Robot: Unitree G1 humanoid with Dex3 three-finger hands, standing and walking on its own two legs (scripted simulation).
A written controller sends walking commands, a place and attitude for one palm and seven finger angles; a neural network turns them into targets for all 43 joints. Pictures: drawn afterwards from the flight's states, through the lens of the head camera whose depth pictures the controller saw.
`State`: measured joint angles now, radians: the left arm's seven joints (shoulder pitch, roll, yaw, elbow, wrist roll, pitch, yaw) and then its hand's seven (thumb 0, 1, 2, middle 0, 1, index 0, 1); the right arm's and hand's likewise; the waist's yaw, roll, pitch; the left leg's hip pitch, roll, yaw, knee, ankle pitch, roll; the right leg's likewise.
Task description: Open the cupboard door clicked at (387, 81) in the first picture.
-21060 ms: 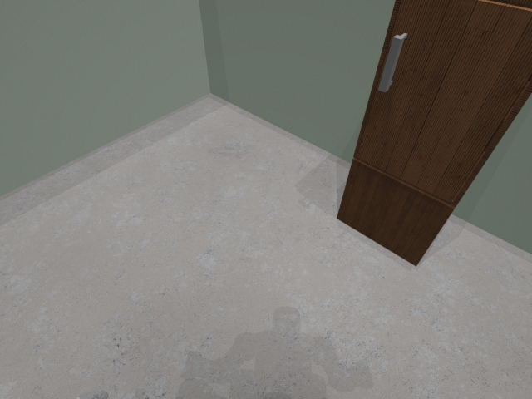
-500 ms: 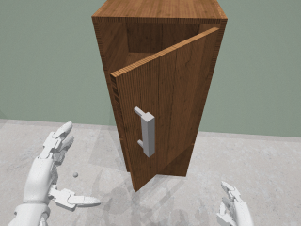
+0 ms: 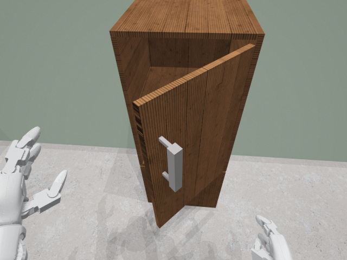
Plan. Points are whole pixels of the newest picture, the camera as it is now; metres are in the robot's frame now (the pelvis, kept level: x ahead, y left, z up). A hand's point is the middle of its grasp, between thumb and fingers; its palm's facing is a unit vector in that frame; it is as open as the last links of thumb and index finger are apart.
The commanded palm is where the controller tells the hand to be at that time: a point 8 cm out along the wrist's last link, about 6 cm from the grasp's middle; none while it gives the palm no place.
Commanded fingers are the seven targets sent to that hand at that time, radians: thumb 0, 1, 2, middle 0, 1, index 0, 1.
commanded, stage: draw the hand back to the body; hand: left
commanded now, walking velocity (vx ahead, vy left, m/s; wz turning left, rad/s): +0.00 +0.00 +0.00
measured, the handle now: (169, 164) +0.33 +0.06 +0.05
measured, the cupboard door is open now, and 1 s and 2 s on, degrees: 47 47 47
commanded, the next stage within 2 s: step back with the hand held close in 0.44 s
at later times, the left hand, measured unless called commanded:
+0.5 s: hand (50, 187) +0.18 +0.25 +0.16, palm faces +0.45 -0.80 -0.41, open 7.4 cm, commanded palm +0.14 +0.28 +0.17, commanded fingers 0.00 0.90 0.90 -0.20 -0.30 -0.20 -0.30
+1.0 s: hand (33, 206) +0.15 +0.26 +0.15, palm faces +0.33 -0.78 -0.53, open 7.4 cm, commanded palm +0.09 +0.30 +0.17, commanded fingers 0.00 0.90 0.90 -0.20 -0.30 -0.20 -0.30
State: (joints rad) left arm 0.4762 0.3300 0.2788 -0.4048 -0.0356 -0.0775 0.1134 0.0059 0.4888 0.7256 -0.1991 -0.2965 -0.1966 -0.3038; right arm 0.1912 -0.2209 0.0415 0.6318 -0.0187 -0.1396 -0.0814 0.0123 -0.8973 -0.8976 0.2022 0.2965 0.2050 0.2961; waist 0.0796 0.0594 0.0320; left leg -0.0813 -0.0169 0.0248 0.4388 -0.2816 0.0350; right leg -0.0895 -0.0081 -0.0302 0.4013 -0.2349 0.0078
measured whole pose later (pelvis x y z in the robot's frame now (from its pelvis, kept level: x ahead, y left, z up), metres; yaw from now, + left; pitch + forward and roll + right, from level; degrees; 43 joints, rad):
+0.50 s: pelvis +0.00 -0.02 +0.00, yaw +0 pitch -5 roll -1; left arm 0.46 0.33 0.32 -0.38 -0.05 -0.08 0.10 0.02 0.88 0.90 -0.22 -0.30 -0.21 -0.30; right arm 0.19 -0.23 0.02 0.66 -0.02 -0.12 -0.08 0.01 -0.90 -0.90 0.20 0.30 0.20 0.30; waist 0.08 0.07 0.04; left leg -0.04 0.01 0.02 0.39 -0.25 0.01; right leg -0.05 0.02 -0.03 0.35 -0.20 -0.01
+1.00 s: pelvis -0.06 +0.01 +0.00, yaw -2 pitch -1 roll -1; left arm 0.57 0.43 0.40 -0.49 -0.03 -0.17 0.12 0.02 0.88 0.90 -0.22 -0.30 -0.22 -0.30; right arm 0.17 -0.24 -0.02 0.56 0.01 -0.03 -0.09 0.01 -0.90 -0.90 0.20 0.30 0.20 0.30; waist 0.01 0.02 0.05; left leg -0.27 -0.01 0.07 0.48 -0.20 0.05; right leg -0.28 0.00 0.01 0.42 -0.13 0.02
